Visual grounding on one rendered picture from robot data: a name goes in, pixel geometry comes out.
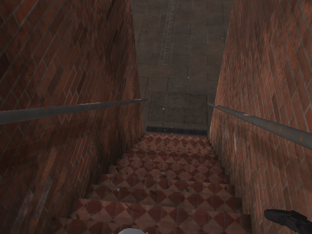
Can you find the right robot hand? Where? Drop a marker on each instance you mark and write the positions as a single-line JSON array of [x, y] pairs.
[[293, 220]]

